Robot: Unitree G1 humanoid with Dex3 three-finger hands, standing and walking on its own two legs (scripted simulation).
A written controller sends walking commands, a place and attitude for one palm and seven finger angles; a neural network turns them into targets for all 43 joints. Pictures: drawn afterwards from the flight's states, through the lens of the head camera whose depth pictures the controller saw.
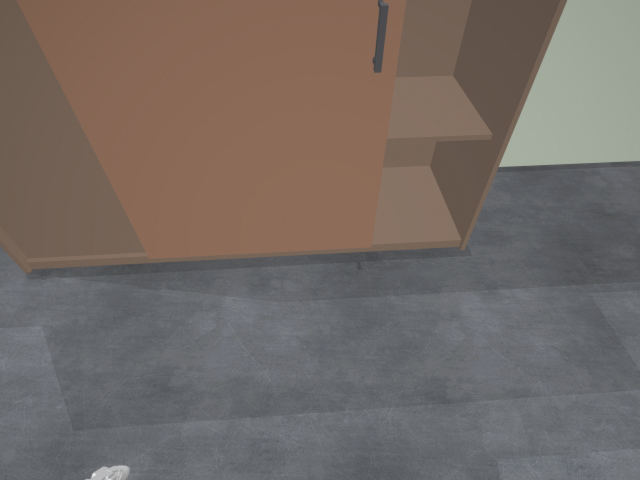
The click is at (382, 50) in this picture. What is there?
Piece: wardrobe's sliding door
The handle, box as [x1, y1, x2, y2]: [373, 0, 388, 72]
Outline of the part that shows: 382,0 378,0 379,17 375,56 373,57 374,72 380,72 387,16 388,5 387,3 384,3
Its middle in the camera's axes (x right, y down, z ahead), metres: +0.14 -0.50 +0.96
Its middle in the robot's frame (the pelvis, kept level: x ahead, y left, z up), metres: +1.08 -0.09 +0.11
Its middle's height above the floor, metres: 0.88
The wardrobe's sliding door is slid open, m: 0.38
